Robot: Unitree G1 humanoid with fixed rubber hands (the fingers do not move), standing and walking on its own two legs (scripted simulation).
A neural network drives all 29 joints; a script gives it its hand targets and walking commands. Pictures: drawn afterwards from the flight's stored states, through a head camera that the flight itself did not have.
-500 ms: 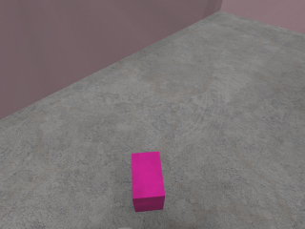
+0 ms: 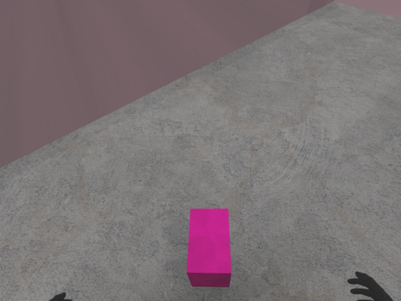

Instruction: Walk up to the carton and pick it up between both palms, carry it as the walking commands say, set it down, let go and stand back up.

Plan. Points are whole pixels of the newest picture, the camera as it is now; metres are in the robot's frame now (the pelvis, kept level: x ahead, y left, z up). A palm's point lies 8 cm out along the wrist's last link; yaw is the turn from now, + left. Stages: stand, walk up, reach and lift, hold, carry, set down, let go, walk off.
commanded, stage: walk up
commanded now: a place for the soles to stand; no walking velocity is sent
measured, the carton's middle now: (209, 248) +0.44 +0.03 -0.63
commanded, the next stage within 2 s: none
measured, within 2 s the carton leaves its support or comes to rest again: neither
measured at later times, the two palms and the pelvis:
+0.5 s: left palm out of the picture +0.06 +0.35 -0.08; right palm out of the picture +0.10 -0.29 -0.08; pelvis -0.03 +0.02 +0.01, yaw +2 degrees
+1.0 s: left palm out of the picture +0.07 +0.35 -0.08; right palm out of the picture +0.11 -0.28 -0.08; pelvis -0.01 +0.03 +0.02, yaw +2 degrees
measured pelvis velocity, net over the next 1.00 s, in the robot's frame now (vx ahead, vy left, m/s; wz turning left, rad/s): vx -0.01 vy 0.03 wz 0.03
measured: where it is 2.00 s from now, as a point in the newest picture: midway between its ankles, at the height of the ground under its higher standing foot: outside the picture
